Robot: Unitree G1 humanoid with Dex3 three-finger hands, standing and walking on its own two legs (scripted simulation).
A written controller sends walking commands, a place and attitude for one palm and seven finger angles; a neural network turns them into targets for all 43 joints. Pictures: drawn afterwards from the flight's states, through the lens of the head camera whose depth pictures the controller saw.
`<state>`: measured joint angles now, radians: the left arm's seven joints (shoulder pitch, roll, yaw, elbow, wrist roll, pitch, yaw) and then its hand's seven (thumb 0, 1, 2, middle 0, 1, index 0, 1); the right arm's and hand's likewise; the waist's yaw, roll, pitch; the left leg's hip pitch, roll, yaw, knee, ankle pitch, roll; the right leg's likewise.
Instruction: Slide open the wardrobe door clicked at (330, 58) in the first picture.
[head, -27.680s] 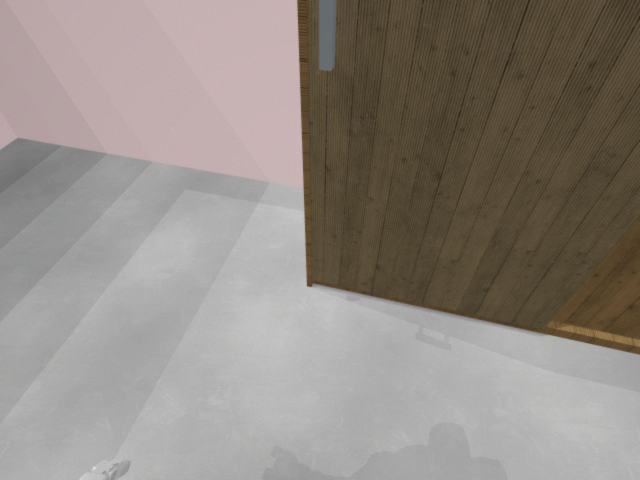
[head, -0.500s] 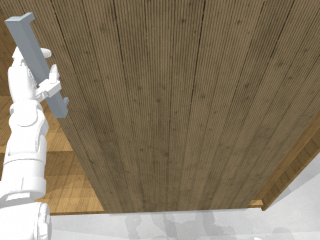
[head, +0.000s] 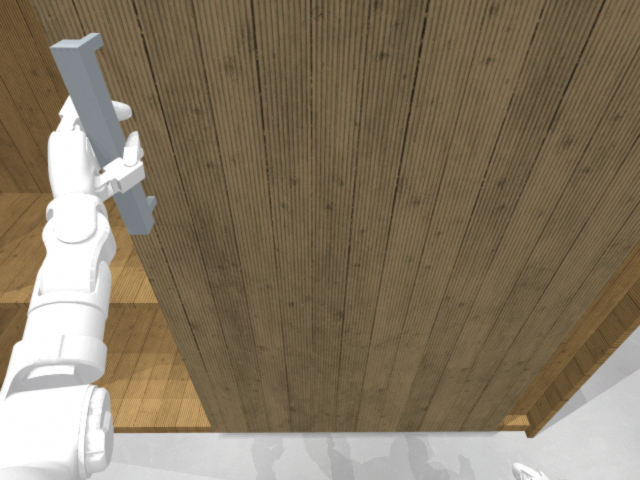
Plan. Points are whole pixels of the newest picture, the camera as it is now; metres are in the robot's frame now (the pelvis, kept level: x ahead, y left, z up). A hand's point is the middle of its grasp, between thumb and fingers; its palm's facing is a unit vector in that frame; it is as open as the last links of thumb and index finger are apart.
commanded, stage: stop walking and hold the door there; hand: left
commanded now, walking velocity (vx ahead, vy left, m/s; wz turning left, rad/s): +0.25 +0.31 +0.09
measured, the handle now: (119, 142) +0.44 +0.27 +0.25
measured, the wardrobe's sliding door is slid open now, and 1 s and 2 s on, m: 0.70 0.70 0.69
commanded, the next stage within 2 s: loosen the grip on the handle in 1.26 s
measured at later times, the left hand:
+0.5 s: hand (131, 166) +0.40 +0.24 +0.24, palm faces +0.27 -0.96 -0.10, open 6.1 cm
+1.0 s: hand (130, 165) +0.40 +0.24 +0.24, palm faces +0.31 -0.94 -0.12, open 6.1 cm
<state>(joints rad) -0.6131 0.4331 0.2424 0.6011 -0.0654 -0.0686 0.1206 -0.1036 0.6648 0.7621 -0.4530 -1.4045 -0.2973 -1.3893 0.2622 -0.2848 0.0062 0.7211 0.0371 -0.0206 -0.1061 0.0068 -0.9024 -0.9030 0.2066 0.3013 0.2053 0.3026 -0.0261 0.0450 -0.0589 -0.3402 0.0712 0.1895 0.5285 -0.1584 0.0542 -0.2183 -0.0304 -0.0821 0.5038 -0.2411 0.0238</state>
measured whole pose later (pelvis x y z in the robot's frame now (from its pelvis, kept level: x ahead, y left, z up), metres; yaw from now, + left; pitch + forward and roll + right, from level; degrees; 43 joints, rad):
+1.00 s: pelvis -0.01 +0.03 +0.00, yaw -1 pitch -2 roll -2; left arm -0.60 0.40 0.20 0.53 -0.09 -0.06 0.12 -0.11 0.67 0.78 -0.45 -1.40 -0.29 -1.39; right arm 0.26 -0.30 0.01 0.73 0.04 -0.02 -0.11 0.01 -0.90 -0.90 0.20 0.30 0.20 0.30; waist -0.02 0.04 -0.05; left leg -0.33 0.06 0.16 0.51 -0.15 0.05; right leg -0.17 0.03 -0.09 0.47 -0.28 -0.02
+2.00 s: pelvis -0.06 +0.02 -0.01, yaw -5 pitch +0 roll -1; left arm -0.79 0.54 0.32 0.83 -0.03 -0.18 0.03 -0.01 -0.53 0.21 -0.31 -1.23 -0.25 -1.18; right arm 0.38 -0.28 0.03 0.76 0.03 -0.17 -0.08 0.01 -0.90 -0.90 0.21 0.30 0.20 0.30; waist -0.06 0.01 -0.01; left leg -0.50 -0.02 0.02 0.63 -0.24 0.05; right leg -0.38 0.05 -0.04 0.64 -0.26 -0.04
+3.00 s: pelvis +0.01 +0.03 -0.01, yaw -5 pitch +1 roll -2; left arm -0.27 0.53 0.54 0.23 -0.19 -0.05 -0.16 -0.02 -0.55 0.20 -0.31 -1.17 -0.28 -1.17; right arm 0.31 -0.27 0.05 0.64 0.05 -0.13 -0.13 0.01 -0.90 -0.90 0.21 0.30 0.20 0.30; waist 0.04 0.02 -0.05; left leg -0.41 -0.03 0.02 0.61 -0.23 0.06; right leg -0.26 0.06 -0.02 0.57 -0.34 -0.03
